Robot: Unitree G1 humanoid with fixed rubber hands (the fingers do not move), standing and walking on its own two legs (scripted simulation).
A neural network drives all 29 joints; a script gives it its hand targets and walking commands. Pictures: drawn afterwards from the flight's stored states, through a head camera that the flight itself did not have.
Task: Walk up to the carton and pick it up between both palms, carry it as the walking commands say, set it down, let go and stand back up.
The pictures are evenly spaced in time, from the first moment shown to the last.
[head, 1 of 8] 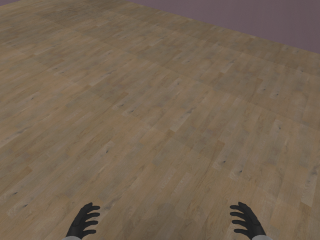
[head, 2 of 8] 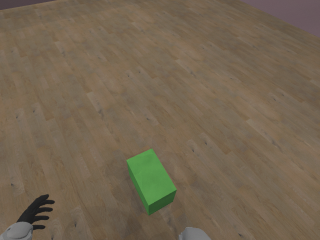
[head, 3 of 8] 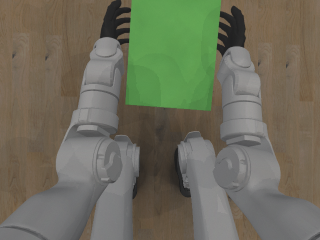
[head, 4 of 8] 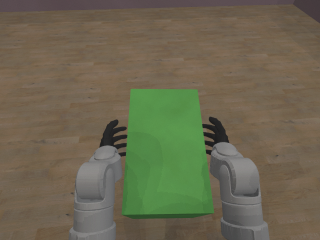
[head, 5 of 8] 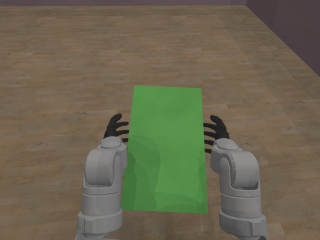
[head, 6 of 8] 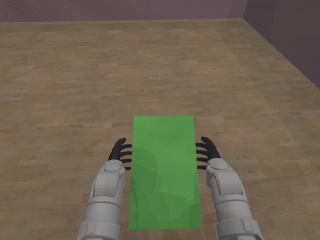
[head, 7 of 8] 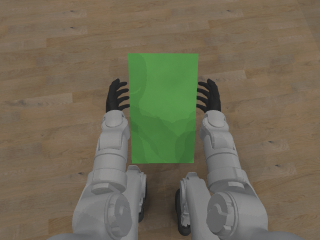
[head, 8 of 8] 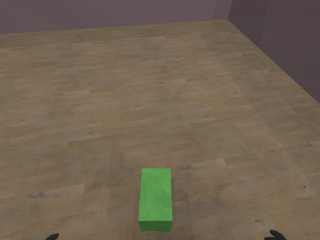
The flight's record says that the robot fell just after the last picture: no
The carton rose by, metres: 0.69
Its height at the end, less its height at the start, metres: +0.00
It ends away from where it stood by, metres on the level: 2.33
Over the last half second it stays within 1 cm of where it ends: yes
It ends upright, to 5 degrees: yes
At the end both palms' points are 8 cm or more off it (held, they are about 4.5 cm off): yes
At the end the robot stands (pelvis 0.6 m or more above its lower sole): yes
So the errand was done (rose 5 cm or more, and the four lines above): yes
